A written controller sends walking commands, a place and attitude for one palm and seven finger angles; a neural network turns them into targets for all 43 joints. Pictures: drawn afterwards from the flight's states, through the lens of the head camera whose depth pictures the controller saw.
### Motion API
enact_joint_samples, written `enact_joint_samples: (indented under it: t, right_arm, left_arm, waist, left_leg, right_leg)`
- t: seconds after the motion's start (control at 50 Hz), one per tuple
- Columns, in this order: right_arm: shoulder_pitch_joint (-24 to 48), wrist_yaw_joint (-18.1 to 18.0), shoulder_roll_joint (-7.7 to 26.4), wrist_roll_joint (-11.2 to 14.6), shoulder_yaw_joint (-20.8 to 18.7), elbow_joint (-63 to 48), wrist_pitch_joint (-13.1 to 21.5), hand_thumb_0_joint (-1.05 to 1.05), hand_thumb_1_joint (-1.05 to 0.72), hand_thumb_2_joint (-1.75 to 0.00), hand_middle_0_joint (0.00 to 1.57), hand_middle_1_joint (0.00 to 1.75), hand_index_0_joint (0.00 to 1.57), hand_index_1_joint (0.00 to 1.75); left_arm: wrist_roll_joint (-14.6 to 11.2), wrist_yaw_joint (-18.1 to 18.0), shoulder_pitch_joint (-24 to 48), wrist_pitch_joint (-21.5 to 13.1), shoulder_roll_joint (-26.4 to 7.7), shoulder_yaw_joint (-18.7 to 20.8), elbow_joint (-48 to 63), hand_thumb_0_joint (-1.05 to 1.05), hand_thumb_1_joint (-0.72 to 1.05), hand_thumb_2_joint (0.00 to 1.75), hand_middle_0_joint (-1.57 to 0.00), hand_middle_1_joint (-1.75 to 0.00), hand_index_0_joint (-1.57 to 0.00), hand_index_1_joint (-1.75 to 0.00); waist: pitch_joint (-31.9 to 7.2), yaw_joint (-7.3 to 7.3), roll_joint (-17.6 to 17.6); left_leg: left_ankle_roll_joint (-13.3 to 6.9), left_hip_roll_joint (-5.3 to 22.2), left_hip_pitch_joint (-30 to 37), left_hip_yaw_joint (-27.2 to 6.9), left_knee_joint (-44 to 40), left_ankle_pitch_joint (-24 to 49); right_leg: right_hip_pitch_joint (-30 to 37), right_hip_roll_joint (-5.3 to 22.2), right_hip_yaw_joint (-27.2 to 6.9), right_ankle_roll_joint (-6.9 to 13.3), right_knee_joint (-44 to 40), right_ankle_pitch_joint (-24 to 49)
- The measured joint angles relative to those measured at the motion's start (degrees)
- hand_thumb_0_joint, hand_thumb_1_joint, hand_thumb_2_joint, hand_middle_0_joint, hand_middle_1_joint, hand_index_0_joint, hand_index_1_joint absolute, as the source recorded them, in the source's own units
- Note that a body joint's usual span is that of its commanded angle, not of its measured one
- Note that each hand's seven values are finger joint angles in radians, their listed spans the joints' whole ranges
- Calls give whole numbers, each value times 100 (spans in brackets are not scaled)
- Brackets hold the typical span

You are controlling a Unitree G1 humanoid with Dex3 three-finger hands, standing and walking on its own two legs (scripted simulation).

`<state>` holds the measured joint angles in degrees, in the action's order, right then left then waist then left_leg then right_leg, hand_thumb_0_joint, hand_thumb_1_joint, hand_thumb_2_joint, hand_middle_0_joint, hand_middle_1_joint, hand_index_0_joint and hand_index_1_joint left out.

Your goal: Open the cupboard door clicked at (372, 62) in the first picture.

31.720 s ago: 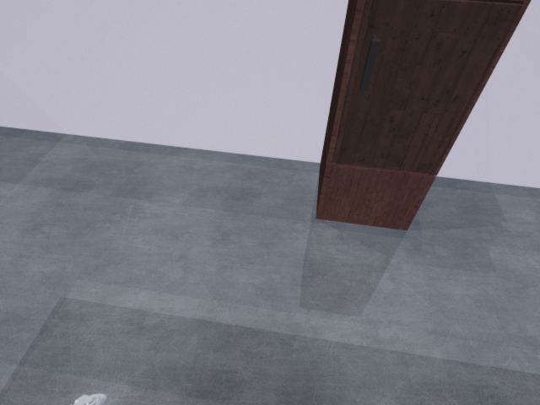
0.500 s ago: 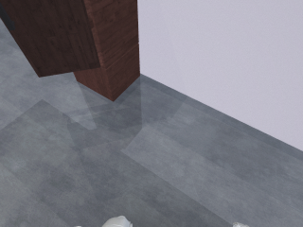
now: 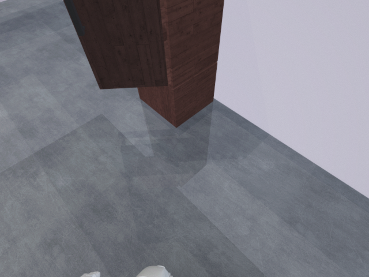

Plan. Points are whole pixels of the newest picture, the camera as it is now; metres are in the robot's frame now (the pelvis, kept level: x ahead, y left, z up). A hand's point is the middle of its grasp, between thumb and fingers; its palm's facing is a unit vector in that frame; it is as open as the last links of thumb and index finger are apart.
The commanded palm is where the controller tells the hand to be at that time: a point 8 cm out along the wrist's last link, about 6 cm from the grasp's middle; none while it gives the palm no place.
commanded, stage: turn to face it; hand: left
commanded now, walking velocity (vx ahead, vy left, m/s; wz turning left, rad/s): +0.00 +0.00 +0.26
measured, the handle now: (76, 15) +1.06 +0.52 +0.05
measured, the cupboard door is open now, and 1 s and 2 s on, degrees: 49 49 49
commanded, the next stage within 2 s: take the last steps up to it in 0.02 s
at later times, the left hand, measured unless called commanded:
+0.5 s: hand out of the picture +0.09 +0.22 -0.15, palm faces +0.18 -0.96 -0.22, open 7.4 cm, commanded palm none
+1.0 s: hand out of the picture +0.07 +0.27 -0.18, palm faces +0.31 -0.94 -0.17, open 7.4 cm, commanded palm none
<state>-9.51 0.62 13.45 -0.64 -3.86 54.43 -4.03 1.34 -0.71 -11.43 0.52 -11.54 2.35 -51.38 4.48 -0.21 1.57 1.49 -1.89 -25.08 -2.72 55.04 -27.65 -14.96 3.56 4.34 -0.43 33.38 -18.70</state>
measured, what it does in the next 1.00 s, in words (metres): walks ahead: left foot, then right foot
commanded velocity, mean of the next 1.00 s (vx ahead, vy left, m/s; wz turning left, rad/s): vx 0.27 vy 0.12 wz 0.12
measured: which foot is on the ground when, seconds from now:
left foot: up 0.00-0.18, down 0.20-0.50, up 0.52-0.88, down 0.90-1.00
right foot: down 0.00-0.20, up 0.22-0.50, down 0.52-0.90, up 0.92-1.00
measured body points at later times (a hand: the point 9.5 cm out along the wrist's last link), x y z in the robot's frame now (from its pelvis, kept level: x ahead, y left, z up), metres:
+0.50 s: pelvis +0.05 +0.01 +0.00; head +0.07 +0.00 +0.45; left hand +0.08 +0.27 -0.13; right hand +0.09 -0.22 -0.16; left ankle +0.01 +0.12 -0.73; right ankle +0.08 -0.10 -0.72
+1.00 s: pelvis +0.18 +0.12 -0.01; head +0.21 +0.14 +0.44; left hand +0.06 +0.32 -0.17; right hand +0.35 -0.08 -0.14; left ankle +0.21 +0.23 -0.73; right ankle +0.12 -0.04 -0.66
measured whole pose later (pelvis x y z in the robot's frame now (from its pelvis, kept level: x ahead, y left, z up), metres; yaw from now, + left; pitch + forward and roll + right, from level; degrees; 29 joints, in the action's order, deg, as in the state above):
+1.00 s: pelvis +0.18 +0.12 -0.01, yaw +12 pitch +0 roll +1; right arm -7.5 0.5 10.0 -1.6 -2.0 54.6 2.9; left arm 1.3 0.3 -21.8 0.5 -10.1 3.3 -64.4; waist 4.2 3.1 -2.8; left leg -2.3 2.1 -21.5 8.2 35.2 -13.7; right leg -20.1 7.8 3.1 0.0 64.2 -27.3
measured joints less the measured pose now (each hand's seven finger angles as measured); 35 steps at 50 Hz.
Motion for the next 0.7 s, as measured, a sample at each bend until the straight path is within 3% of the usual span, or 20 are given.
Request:
enact_joint_samples:
  t: [0.04, 0.08, 0.14, 0.18, 0.2, 0.26, 0.32, 0.38, 0.44, 0.5, 0.52, 0.56, 0.62, 0.7]
  right_arm:
    - [22, 11, -4, 11, -8, 54, -12, 1, -91, -90, 20, 30, 20, 30]
    - [39, 18, -40, 27, 9, 86, 8, 1, -91, -90, 20, 30, 20, 30]
    - [90, 15, -96, 40, 59, 120, 76, 1, -91, -90, 20, 30, 19, 30]
    - [106, 13, -105, 27, 106, 120, 157, 1, -91, -90, 20, 30, 19, 30]
    - [77, 21, -80, 9, 123, 92, 212, 1, -91, -90, 20, 30, 19, 30]
    - [57, -15, -193, -81, 160, 70, 309, 1, -91, -90, 20, 30, 19, 30]
    - [-144, -85, -263, -100, 195, 48, 420, 1, -91, -90, 20, 30, 20, 30]
    - [-375, -106, -287, -97, 228, 148, 471, 1, -90, -90, 20, 30, 20, 30]
    - [-578, -89, -280, -93, 230, 287, 451, 1, -90, -90, 20, 30, 20, 30]
    - [-773, -59, -271, -64, 210, 412, 390, 1, -90, -90, 20, 30, 20, 30]
    - [-839, -44, -281, -36, 197, 439, 370, 1, -90, -90, 20, 30, 20, 30]
    - [-833, 2, -208, -52, 150, 539, 259, 1, -90, -90, 20, 30, 20, 30]
    - [-693, 83, -113, -91, 63, 612, 146, 1, -91, -90, 20, 30, 20, 30]
    - [-481, 156, -89, -74, 5, 482, 205, 1, -91, -90, 20, 30, 19, 30]
  left_arm:
    - [9, -14, -77, 3, 73, -24, -43, 1, 91, 90, -20, -30, -20, -30]
    - [21, -12, -140, -5, 107, -38, -97, 1, 90, 90, -20, -30, -20, -30]
    - [24, 0, -219, -31, 115, -43, -194, 1, 90, 90, -20, -30, -20, -30]
    - [-17, 14, -293, -24, 103, -32, -273, 1, 90, 90, -21, -30, -20, -30]
    - [-38, 32, -350, -3, 102, -22, -297, 1, 90, 90, -21, -30, -20, -30]
    - [-40, 66, -316, 171, -25, 64, -447, 1, 90, 90, -21, -30, -20, -30]
    - [-15, 136, -210, 227, -79, 117, -565, 1, 91, 90, -20, -30, -20, -30]
    - [-14, 196, -109, 161, -74, 133, -536, 1, 91, 90, -20, -30, -19, -30]
    - [-14, 226, -24, 82, -31, 120, -455, 1, 91, 90, -20, -30, -19, -30]
    - [-4, 243, -19, -53, -14, 117, -349, 1, 91, 90, -20, -30, -19, -30]
    - [16, 233, -41, -133, -35, 122, -301, 1, 91, 90, -20, -30, -19, -30]
    - [13, 174, -54, -215, 55, 109, -309, 1, 91, 90, -20, -30, -19, -30]
    - [2, 96, -322, -278, 171, 81, -410, 0, 91, 90, -20, -30, -19, -30]
    - [1, 84, -671, -345, 258, 38, -704, 0, 91, 90, -20, -30, -20, -30]
  waist:
    - [19, -9, -73]
    - [37, -2, -197]
    - [72, 52, -357]
    - [65, 67, -385]
    - [9, 64, -327]
    - [12, 115, -483]
    - [-45, 96, -417]
    - [-105, 80, -295]
    - [-161, 56, -157]
    - [-218, 47, -86]
    - [-249, 68, -141]
    - [-198, 79, -17]
    - [-243, 82, 6]
    - [-283, 42, -158]
  left_leg:
    - [57, 41, -69, 185, 401, -21]
    - [102, 88, 59, 359, 115, -46]
    - [116, 116, 449, 541, -972, 173]
    - [74, 131, 814, 594, -1932, 775]
    - [-35, 185, 948, 537, -2321, 1099]
    - [-338, 97, 835, 546, -2057, 1020]
    - [-389, 84, 967, 457, -2296, 1058]
    - [-377, 62, 1197, 344, -2686, 1229]
    - [-357, 45, 1370, 255, -2861, 1251]
    - [-308, -3, 1367, 188, -2553, 989]
    - [-309, -54, 1223, 224, -2178, 639]
    - [-251, -5, 772, 189, -930, 106]
    - [-118, 166, 58, 299, 445, 574]
    - [73, 499, -446, 479, 331, 1310]
  right_leg:
    - [143, 80, 59, -18, -170, 52]
    - [256, 173, 117, -36, -310, 103]
    - [324, 285, 204, -98, -328, 81]
    - [293, 311, 280, -169, -149, -40]
    - [211, 281, 342, -208, 36, -151]
    - [-298, 243, 99, -197, 1325, -1107]
    - [-808, 92, -36, -117, 2364, -1036]
    - [-946, 62, -32, -81, 2196, -771]
    - [-782, 39, 14, -68, 1395, -611]
    - [-271, -14, 82, -51, 247, -307]
    - [-158, 38, 44, 20, -62, -53]
    - [-113, 54, 182, 90, 132, 178]
    - [203, 102, 264, 61, -181, 96]
    - [719, 239, 355, -64, -996, 332]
